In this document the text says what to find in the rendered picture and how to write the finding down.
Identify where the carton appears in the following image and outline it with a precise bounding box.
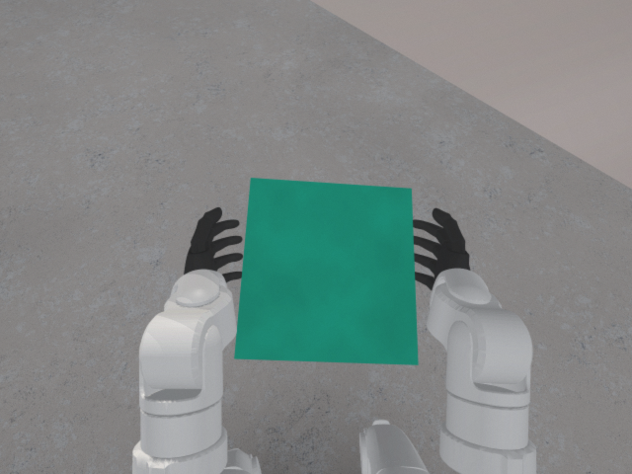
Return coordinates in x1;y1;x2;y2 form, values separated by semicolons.
234;178;419;365

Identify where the right robot forearm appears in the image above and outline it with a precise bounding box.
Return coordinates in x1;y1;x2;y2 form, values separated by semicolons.
427;269;536;474

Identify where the robot thigh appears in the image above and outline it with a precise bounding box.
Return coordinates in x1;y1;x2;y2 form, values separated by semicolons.
359;425;430;474
220;449;262;474

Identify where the right robot hand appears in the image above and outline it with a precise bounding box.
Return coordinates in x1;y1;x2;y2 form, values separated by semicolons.
413;208;470;290

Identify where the robot left thigh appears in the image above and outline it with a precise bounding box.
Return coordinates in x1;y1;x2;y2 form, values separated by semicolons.
220;449;262;474

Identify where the left robot hand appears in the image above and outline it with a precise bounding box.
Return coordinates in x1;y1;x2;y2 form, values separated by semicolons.
184;207;243;282

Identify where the left robot forearm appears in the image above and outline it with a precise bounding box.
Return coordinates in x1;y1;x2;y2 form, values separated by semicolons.
132;270;237;474

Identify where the robot right thigh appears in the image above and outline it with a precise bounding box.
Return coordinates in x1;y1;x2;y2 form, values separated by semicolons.
359;425;430;474

